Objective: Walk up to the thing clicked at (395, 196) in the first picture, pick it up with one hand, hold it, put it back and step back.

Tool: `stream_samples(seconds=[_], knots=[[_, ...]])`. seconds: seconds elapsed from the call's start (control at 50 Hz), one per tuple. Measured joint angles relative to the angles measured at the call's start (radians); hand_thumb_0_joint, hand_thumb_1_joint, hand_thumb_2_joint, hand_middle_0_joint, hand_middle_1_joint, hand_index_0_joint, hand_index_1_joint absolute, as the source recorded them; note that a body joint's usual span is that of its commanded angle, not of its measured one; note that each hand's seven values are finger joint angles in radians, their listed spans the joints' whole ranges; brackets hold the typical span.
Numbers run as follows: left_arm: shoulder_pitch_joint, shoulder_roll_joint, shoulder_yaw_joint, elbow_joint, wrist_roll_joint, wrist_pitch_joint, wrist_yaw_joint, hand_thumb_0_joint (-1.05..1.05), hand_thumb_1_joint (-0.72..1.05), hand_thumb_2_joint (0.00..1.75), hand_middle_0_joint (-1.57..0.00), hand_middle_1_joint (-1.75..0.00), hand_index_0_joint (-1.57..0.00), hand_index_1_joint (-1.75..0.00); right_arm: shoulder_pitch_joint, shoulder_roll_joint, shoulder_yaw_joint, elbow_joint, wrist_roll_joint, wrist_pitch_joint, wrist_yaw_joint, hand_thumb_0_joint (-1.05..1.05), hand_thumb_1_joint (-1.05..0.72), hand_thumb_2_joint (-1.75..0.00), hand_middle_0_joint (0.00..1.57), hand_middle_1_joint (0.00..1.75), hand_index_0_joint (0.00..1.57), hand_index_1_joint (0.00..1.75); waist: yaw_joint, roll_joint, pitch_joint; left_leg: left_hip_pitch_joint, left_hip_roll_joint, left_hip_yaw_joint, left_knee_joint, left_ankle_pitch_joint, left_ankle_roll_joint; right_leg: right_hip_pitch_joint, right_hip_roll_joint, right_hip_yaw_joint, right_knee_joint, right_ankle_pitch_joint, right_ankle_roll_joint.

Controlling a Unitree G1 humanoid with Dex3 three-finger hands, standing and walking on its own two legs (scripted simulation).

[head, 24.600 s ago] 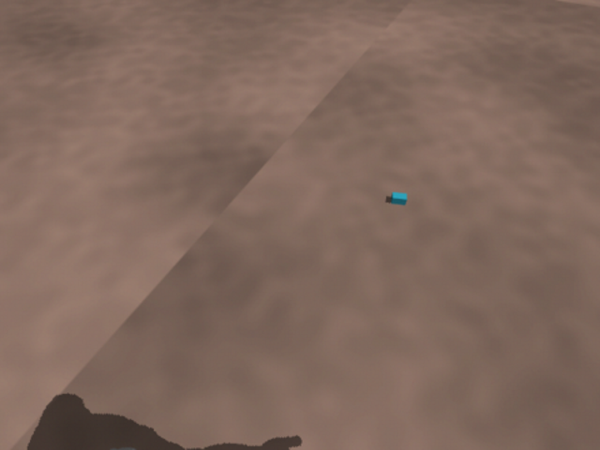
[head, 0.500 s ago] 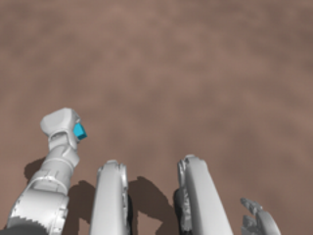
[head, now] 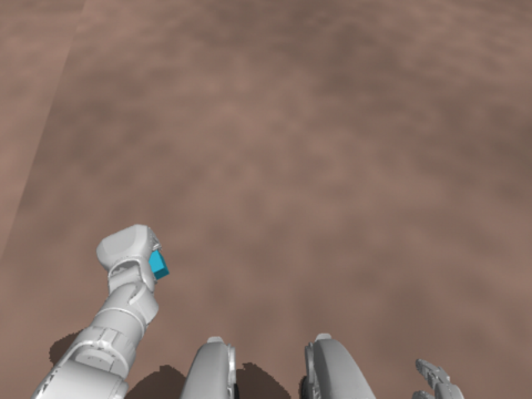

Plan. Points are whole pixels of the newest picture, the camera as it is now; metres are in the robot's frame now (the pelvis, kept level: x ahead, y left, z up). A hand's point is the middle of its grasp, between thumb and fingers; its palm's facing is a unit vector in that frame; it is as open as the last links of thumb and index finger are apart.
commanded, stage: lift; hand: left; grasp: from above
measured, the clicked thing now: (147, 269) +0.35 +0.23 -0.14
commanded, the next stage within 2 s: hold in 0.50 s
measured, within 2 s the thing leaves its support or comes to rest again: neither
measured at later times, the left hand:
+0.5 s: hand (120, 241) +0.35 +0.23 +0.00, palm faces -0.38 -0.21 -0.90, open 6.9 cm
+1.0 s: hand (111, 223) +0.35 +0.22 +0.05, palm faces -0.37 -0.20 -0.91, open 6.9 cm
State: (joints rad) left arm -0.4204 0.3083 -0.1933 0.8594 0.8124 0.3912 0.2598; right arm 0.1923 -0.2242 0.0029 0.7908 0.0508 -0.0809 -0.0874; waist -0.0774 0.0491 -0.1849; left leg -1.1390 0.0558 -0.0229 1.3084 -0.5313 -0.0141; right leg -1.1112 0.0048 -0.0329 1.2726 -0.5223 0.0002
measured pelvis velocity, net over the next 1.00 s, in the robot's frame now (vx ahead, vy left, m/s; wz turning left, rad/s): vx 0.04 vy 0.00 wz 0.01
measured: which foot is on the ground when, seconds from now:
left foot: down 0.00-1.00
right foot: down 0.00-1.00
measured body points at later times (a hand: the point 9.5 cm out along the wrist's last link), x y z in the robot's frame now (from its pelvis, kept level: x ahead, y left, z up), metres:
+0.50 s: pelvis +0.03 +0.00 +0.09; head +0.08 +0.00 +0.53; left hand +0.36 +0.23 +0.06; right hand +0.12 -0.26 -0.04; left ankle +0.05 +0.13 -0.62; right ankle +0.05 -0.12 -0.62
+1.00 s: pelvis +0.04 +0.00 +0.11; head +0.06 -0.01 +0.56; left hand +0.37 +0.23 +0.10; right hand +0.16 -0.25 -0.01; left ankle +0.05 +0.13 -0.62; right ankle +0.05 -0.12 -0.62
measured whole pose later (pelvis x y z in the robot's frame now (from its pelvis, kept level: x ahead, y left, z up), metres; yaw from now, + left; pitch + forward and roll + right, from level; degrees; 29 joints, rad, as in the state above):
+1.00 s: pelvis +0.04 +0.00 +0.11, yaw +0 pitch +5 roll +0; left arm -0.37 0.25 -0.25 0.82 0.85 0.42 0.15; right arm 0.23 -0.26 -0.01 0.75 0.05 -0.06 -0.01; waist -0.03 0.05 -0.07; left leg -0.41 0.03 0.03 0.64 -0.31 -0.01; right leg -0.41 -0.02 0.00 0.64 -0.32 0.01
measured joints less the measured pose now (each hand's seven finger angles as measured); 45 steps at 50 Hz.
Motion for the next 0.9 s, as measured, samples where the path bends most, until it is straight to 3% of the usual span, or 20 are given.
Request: stream_samples(seconds=[0.4,0.68,0.9], knots=[[0.029,-0.028,-0.011,0.033,0.013,-0.010,-0.025,-0.01,0.42,0.13,-1.08,-0.04,-1.06,-0.08,0.073,-0.026,-0.009,-0.020,-0.005,0.012,0.029,0.01,-0.89,-0.90,0.20,0.30,0.20,0.30,0.000,-0.015,0.081,0.441,-0.015,0.024,-0.413,0.128,0.003,0.435,-0.011,0.011,-0.402,0.122,0.006],[0.034,-0.049,-0.029,0.031,0.018,-0.006,-0.042,-0.01,0.42,0.14,-1.06,-0.06,-1.04,-0.11,0.056,-0.023,-0.012,-0.017,-0.001,0.015,0.054,0.01,-0.89,-0.90,0.20,0.29,0.20,0.30,0.025,-0.009,0.094,0.612,-0.026,0.042,-0.569,0.180,0.007,0.596,-0.020,0.025,-0.545,0.170,0.011],[0.044,-0.055,-0.046,-0.014,0.030,0.016,-0.090,-0.01,0.44,0.10,-1.06,-0.07,-1.04,-0.10,0.044,-0.030,-0.012,-0.031,0.001,0.021,0.073,0.01,-0.89,-0.90,0.20,0.29,0.20,0.30,0.040,-0.006,0.106,0.697,-0.030,0.048,-0.643,0.206,0.008,0.675,-0.022,0.030,-0.611,0.193,0.013]])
